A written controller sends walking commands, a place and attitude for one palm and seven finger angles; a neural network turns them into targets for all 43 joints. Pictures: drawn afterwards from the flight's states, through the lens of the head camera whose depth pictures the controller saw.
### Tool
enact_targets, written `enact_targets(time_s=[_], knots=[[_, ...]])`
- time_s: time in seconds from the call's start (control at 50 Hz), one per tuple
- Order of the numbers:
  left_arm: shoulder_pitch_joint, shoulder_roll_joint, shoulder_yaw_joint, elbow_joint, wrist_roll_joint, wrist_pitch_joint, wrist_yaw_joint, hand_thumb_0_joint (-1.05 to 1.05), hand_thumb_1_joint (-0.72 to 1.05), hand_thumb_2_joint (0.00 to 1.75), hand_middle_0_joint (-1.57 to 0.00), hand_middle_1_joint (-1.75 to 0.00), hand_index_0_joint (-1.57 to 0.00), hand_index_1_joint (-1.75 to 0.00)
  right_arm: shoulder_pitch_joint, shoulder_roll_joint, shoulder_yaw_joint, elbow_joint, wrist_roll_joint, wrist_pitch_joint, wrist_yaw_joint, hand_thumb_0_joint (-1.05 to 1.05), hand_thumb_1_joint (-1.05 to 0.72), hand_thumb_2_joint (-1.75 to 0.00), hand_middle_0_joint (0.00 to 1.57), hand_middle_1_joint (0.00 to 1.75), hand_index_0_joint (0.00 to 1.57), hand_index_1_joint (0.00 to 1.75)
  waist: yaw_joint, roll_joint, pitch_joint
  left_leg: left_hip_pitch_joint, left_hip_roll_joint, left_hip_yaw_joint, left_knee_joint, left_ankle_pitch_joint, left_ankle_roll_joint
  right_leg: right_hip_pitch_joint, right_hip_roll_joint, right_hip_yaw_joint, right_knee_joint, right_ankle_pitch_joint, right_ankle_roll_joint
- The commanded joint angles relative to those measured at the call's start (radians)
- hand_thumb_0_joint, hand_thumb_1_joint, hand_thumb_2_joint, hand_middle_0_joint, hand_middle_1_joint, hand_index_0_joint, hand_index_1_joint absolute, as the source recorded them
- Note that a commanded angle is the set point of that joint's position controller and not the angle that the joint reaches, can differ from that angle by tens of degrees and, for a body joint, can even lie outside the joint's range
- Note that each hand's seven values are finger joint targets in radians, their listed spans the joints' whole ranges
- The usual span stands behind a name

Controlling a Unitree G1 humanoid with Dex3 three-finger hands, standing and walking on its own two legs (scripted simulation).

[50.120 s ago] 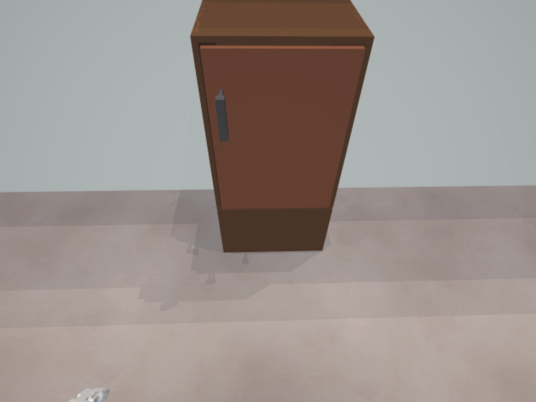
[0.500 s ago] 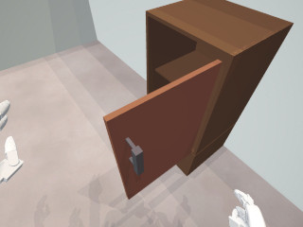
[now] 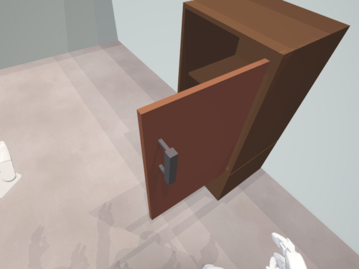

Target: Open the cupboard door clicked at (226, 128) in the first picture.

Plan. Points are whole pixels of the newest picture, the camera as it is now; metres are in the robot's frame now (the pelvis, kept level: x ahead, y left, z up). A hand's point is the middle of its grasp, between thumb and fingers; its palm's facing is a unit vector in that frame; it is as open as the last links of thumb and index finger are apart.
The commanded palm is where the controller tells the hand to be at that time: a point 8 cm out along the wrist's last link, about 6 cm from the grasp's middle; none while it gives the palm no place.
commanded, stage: step back with the hand held close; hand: left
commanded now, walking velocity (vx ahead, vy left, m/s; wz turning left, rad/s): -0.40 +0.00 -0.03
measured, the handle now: (166, 162) +0.37 +0.05 +0.00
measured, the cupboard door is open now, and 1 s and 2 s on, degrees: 89 89 89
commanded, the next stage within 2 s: stop stepping back and stand still in 0.86 s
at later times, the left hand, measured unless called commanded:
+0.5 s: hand out of the picture +0.16 +0.26 +0.19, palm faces +0.50 -0.71 -0.50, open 7.4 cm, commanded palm +0.10 +0.28 +0.20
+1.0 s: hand out of the picture +0.08 +0.23 +0.19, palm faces +0.30 -0.83 -0.47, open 7.4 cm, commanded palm +0.01 +0.28 +0.20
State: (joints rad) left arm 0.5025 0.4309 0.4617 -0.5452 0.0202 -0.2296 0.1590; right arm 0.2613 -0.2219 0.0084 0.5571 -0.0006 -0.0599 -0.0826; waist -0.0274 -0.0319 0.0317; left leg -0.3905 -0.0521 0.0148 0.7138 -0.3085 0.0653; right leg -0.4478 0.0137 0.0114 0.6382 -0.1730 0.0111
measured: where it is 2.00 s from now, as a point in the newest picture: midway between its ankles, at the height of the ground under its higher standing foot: outside the picture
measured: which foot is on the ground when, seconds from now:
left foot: down 0.00-0.52, up 0.54-0.70, down 0.72-1.00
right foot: down 0.00-0.72, up 0.74-1.00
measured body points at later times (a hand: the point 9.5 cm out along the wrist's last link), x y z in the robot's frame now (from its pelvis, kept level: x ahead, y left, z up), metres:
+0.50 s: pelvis -0.04 -0.02 +0.00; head -0.01 +0.00 +0.45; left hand +0.12 +0.29 +0.21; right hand +0.14 -0.25 -0.08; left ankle +0.04 +0.08 -0.72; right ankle -0.03 -0.14 -0.72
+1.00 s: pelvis -0.15 -0.01 +0.03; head -0.10 +0.02 +0.48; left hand +0.05 +0.27 +0.22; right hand +0.04 -0.23 -0.04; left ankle -0.11 +0.09 -0.72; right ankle -0.20 -0.12 -0.67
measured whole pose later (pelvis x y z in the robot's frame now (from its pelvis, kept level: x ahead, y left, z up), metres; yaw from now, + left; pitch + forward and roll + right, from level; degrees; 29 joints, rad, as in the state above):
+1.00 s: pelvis -0.15 -0.01 +0.03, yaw -4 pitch +4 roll -3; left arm 0.57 0.44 0.43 -0.60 -0.04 -0.16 0.13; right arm 0.12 -0.12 0.02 0.62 -0.03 -0.12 -0.03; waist 0.02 -0.03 0.01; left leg -0.30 0.07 0.07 0.39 -0.15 0.01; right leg -0.35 0.06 -0.02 0.76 -0.39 0.03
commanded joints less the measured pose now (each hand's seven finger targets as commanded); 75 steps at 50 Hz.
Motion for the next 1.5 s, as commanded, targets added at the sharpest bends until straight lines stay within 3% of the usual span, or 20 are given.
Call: enact_targets(time_s=[0.0,0.14,0.22,0.3,0.36,0.48,0.56,0.62,0.66,0.7,0.72,0.8,1.02,1.08,1.1,1.14,1.18,1.26,1.38,1.48], knots=[[0.007,0.167,0.153,-0.173,-0.007,-0.066,0.023,0.0,0.9,0.9,-0.2,-0.3,-0.2,-0.3,-0.14,-0.142,-0.074,-0.153,0.001,-0.059,-0.003,0.0,-0.9,-0.9,0.2,0.3,0.2,0.3,0.02,0.111,-0.091,-0.468,0.201,-0.2,-0.339,-0.22,0.051,0.504,-0.021,0.112,0.121,0.239,-0.017],[-0.044,0.168,0.119,-0.196,-0.016,-0.064,0.014,0.0,0.9,0.9,-0.2,-0.3,-0.2,-0.3,-0.143,-0.147,-0.078,-0.132,0.0,-0.053,0.004,0.0,-0.9,-0.9,0.2,0.3,0.2,0.3,0.012,-0.002,-0.099,-0.34,0.115,-0.134,-0.195,-0.333,0.021,0.295,-0.116,0.264,-0.097,-0.026,-0.053],[-0.04,0.195,0.149,-0.247,-0.02,-0.075,0.024,0.0,0.9,0.9,-0.2,-0.3,-0.2,-0.3,-0.152,-0.145,-0.074,-0.136,0.0,-0.052,0.002,0.0,-0.9,-0.9,0.2,0.3,0.2,0.3,0.009,0.036,-0.123,-0.314,0.128,-0.167,-0.254,-0.343,0.027,0.261,-0.085,0.215,-0.079,-0.122,-0.043],[-0.016,0.184,0.186,-0.242,-0.008,-0.092,0.03,0.0,0.9,0.9,-0.2,-0.3,-0.2,-0.3,-0.17,-0.143,-0.079,-0.136,-0.008,-0.067,-0.008,0.0,-0.9,-0.9,0.2,0.3,0.2,0.3,0.026,0.234,-0.153,-0.548,0.283,-0.271,-0.445,-0.404,0.093,0.503,0.037,0.068,0.279,0.047,0.004],[0.028,0.192,0.209,-0.163,-0.017,-0.094,0.02,0.0,0.9,0.9,-0.2,-0.3,-0.2,-0.3,-0.166,-0.141,-0.1,-0.124,-0.003,-0.084,-0.002,0.0,-0.9,-0.9,0.2,0.3,0.2,0.3,0.025,0.178,-0.126,-0.493,0.356,-0.282,-0.438,-0.328,0.108,0.443,0.071,0.073,0.317,-0.117,0.008],[-0.083,0.147,0.061,-0.159,-0.038,-0.092,0.004,0.0,0.9,0.9,-0.2,-0.3,-0.2,-0.3,-0.149,-0.115,-0.078,-0.054,-0.011,-0.102,0.021,0.0,-0.9,-0.9,0.2,0.3,0.2,0.3,-0.006,-0.006,-0.168,0.035,0.14,-0.051,-0.087,0.226,-0.051,0.097,-0.153,0.332,-0.169,0.386,-0.077],[-0.043,0.247,0.121,-0.22,-0.031,-0.065,0.023,0.0,0.9,0.9,-0.2,-0.3,-0.2,-0.3,-0.197,-0.087,-0.086,-0.073,0.002,-0.077,0.02,0.0,-0.9,-0.9,0.2,0.3,0.2,0.3,0.027,-0.118,-0.224,-0.01,0.022,-0.042,0.237,-0.123,-0.085,0.116,-0.315,0.44,-0.331,0.393,-0.16],[0.033,0.246,0.159,-0.219,-0.033,-0.049,0.025,0.0,0.9,0.9,-0.2,-0.3,-0.2,-0.3,-0.209,-0.065,-0.055,-0.089,-0.001,-0.05,0.009,0.0,-0.9,-0.9,0.2,0.3,0.2,0.3,0.028,-0.096,-0.208,-0.035,0.059,-0.04,0.052,-0.142,-0.091,0.222,-0.252,0.291,-0.234,0.616,-0.156],[0.064,0.235,0.16,-0.23,-0.045,-0.046,0.021,0.0,0.9,0.9,-0.2,-0.3,-0.2,-0.3,-0.233,-0.081,-0.052,-0.07,0.002,-0.032,-0.01,0.0,-0.9,-0.9,0.2,0.3,0.2,0.3,0.008,0.069,-0.198,0.039,0.052,-0.013,-0.306,0.104,-0.097,0.274,-0.134,0.165,-0.107,0.641,-0.081],[0.049,0.241,0.171,-0.309,-0.039,-0.062,0.012,0.0,0.9,0.9,-0.2,-0.3,-0.2,-0.3,-0.204,-0.101,-0.081,-0.089,-0.008,-0.039,-0.011,0.0,-0.9,-0.9,0.2,0.3,0.2,0.3,0.025,0.354,-0.289,0.183,0.33,-0.223,-0.36,0.903,-0.02,0.183,0.024,0.038,0.115,0.052,0.019],[0.086,0.239,0.178,-0.295,-0.047,-0.065,0.008,0.0,0.9,0.9,-0.2,-0.3,-0.2,-0.3,-0.166,-0.088,-0.096,-0.088,-0.009,-0.061,0.005,0.0,-0.9,-0.9,0.2,0.3,0.2,0.3,0.03,0.324,-0.341,0.296,0.397,-0.196,-0.289,1.106,0.027,0.088,0.035,0.059,0.201,-0.216,0.002],[0.116,0.174,0.131,-0.312,-0.072,-0.04,-0.014,0.0,0.9,0.9,-0.2,-0.3,-0.2,-0.3,-0.157,-0.104,-0.092,-0.056,-0.011,-0.102,0.035,0.0,-0.9,-0.9,0.2,0.3,0.2,0.3,0.019,0.275,-0.286,0.401,0.376,-0.122,-0.243,1.291,0.011,-0.018,0.043,-0.009,0.182,-0.243,0.011],[0.112,0.187,0.113,-0.229,-0.08,0.04,0.012,0.0,0.9,0.9,-0.2,-0.3,-0.2,-0.3,-0.174,-0.1,-0.052,-0.081,-0.015,-0.098,0.031,0.0,-0.9,-0.9,0.2,0.3,0.2,0.3,0.019,0.238,-0.207,0.21,0.313,-0.067,-0.417,0.351,0.036,0.224,0.012,-0.045,-0.082,-0.21,0.017],[0.137,0.227,0.132,-0.253,-0.074,0.027,0.02,0.0,0.9,0.9,-0.2,-0.3,-0.2,-0.3,-0.181,-0.082,-0.035,-0.111,-0.005,-0.073,0.034,0.0,-0.9,-0.9,0.2,0.3,0.2,0.3,0.014,0.066,-0.2,0.059,0.141,0.052,-0.278,-0.087,-0.051,0.373,-0.092,0.016,-0.376,-0.058,-0.026],[0.132,0.264,0.153,-0.256,-0.071,0.023,0.022,0.0,0.9,0.9,-0.2,-0.3,-0.2,-0.3,-0.19,-0.073,-0.032,-0.118,-0.008,-0.057,0.036,0.0,-0.9,-0.9,0.2,0.3,0.2,0.3,0.011,-0.067,-0.181,0.016,0.065,0.057,-0.07,-0.101,-0.081,0.27,-0.251,0.261,-0.465,-0.11,-0.097],[0.083,0.262,0.153,-0.228,-0.068,-0.002,0.029,0.0,0.9,0.9,-0.2,-0.3,-0.2,-0.3,-0.159,-0.084,-0.027,-0.094,-0.008,-0.062,0.033,0.0,-0.9,-0.9,0.2,0.3,0.2,0.3,0.024,-0.115,-0.11,-0.134,0.059,-0.012,0.229,-0.096,-0.082,0.232,-0.373,0.321,-0.446,0.087,-0.128],[0.069,0.225,0.145,-0.145,-0.069,-0.007,0.031,0.0,0.9,0.9,-0.2,-0.3,-0.2,-0.3,-0.134,-0.089,-0.037,-0.055,0.007,-0.066,0.032,0.0,-0.9,-0.9,0.2,0.3,0.2,0.3,0.002,-0.117,-0.162,-0.188,0.076,-0.043,0.311,-0.022,-0.086,0.332,-0.322,0.238,-0.361,0.211,-0.082],[0.002,0.175,0.07,-0.043,-0.062,-0.031,0.023,0.0,0.9,0.9,-0.2,-0.3,-0.2,-0.3,-0.152,-0.116,-0.053,-0.047,-0.001,-0.065,0.011,0.0,-0.9,-0.9,0.2,0.3,0.2,0.3,-0.005,0.008,-0.028,-0.123,0.1,-0.007,0.168,-0.006,-0.073,0.195,-0.296,0.186,-0.419,-0.119,-0.13],[0.009,0.169,0.07,-0.022,-0.048,-0.05,0.029,0.0,0.9,0.9,-0.2,-0.3,-0.2,-0.3,-0.119,-0.118,-0.071,-0.049,0.001,-0.094,-0.001,0.0,-0.9,-0.9,0.2,0.3,0.2,0.3,0.026,-0.127,-0.044,-0.041,0.082,0.07,-0.111,-0.045,-0.034,0.318,-0.285,0.227,-0.409,-0.149,-0.112],[0.003,0.193,0.096,-0.173,-0.048,-0.067,0.034,0.0,0.9,0.9,-0.2,-0.3,-0.2,-0.3,-0.097,-0.129,-0.073,-0.073,-0.009,-0.111,-0.002,0.0,-0.9,-0.9,0.2,0.3,0.2,0.3,0.01,0.077,-0.091,0.183,0.123,-0.015,-0.357,0.068,0.002,0.279,-0.146,0.109,-0.218,-0.038,-0.047]])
